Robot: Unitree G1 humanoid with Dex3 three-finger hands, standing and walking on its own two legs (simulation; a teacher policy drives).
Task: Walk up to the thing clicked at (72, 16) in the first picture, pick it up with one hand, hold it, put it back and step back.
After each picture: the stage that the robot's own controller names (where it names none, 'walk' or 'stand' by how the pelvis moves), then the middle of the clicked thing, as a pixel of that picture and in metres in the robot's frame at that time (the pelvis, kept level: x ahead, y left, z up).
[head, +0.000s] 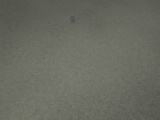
stand; (72, 18) +2.06 +0.17 -0.72
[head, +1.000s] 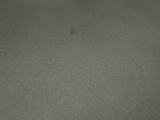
walk; (72, 30) +1.93 +0.14 -0.70
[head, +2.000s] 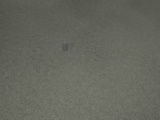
walk; (65, 45) +1.34 +0.18 -0.71
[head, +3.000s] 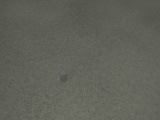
walk; (63, 76) +0.91 +0.18 -0.70
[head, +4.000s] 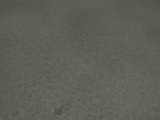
walk; (58, 108) +0.61 +0.18 -0.70
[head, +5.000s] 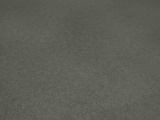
stand; out of the picture +0.45 +0.20 -0.70
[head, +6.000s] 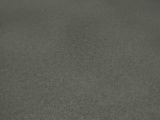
stand; out of the picture +0.41 +0.20 -0.72
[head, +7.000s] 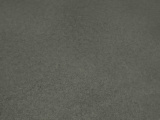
walk; out of the picture +0.35 +0.18 -0.71
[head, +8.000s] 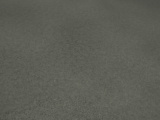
walk; out of the picture +0.39 +0.16 -0.72
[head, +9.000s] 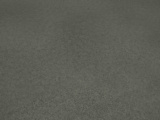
stand; out of the picture +0.35 +0.22 -0.71
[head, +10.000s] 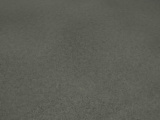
stand; out of the picture +0.32 +0.23 -0.73
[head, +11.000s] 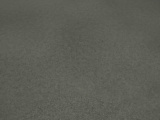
stand; out of the picture +0.32 +0.24 -0.73
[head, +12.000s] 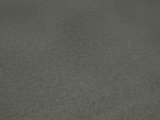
go down; out of the picture +0.32 +0.24 -0.72
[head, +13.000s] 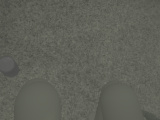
go down; (9, 67) +0.39 +0.29 -0.29
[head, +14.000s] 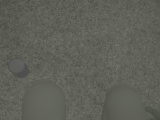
approach; (19, 68) +0.38 +0.30 -0.29
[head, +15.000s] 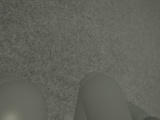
close in; out of the picture +0.35 +0.33 -0.21
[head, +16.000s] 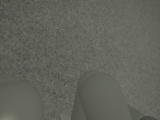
close; out of the picture +0.35 +0.33 -0.21
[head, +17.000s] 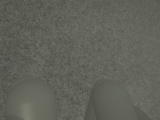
lift; out of the picture +0.30 +0.30 -0.15
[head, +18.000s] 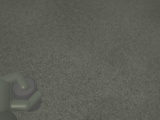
lift; (28, 95) +0.32 +0.20 +0.01
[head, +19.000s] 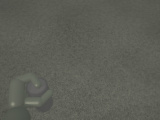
hold; (40, 95) +0.33 +0.16 +0.00
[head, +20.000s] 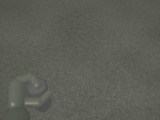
hold; (39, 95) +0.33 +0.17 +0.00
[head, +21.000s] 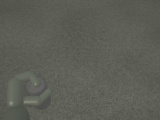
crouch; (38, 93) +0.33 +0.18 +0.02
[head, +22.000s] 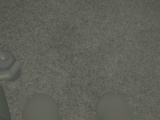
crouch; (7, 66) +0.41 +0.26 -0.10
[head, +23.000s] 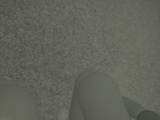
lower; out of the picture +0.36 +0.35 -0.22
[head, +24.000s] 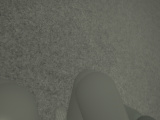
lower; out of the picture +0.36 +0.35 -0.22
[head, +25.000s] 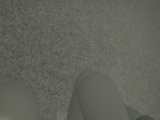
lower; out of the picture +0.35 +0.35 -0.22
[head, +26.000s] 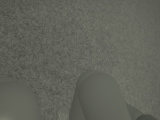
lower; out of the picture +0.35 +0.35 -0.21
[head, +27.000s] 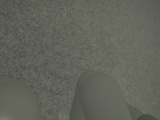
loosen; out of the picture +0.35 +0.35 -0.21
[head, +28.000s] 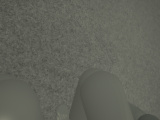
withdraw; out of the picture +0.34 +0.34 -0.21
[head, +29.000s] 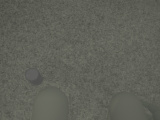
walk; (34, 77) +0.40 +0.28 -0.36
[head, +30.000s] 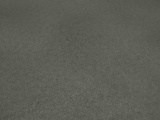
stand; out of the picture +0.33 +0.22 -0.66
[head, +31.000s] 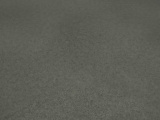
stand; out of the picture +0.34 +0.25 -0.67
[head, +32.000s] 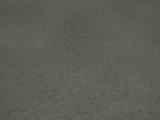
stand; out of the picture +0.35 +0.24 -0.67
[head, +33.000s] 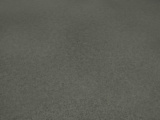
stand; out of the picture +0.35 +0.23 -0.72
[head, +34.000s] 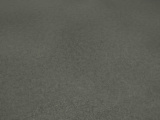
stand; out of the picture +0.33 +0.24 -0.73
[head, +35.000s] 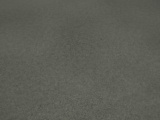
walk; out of the picture +0.33 +0.25 -0.73
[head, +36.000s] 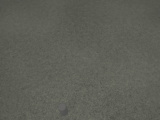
walk; (63, 109) +0.53 +0.23 -0.71
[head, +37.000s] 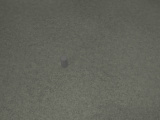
walk; (64, 61) +0.93 +0.19 -0.69
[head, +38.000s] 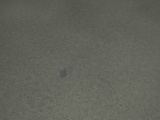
stand; (62, 71) +0.97 +0.23 -0.70
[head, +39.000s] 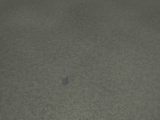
stand; (64, 79) +0.95 +0.22 -0.73
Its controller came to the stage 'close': yes
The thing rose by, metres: 0.71
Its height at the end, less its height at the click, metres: +0.00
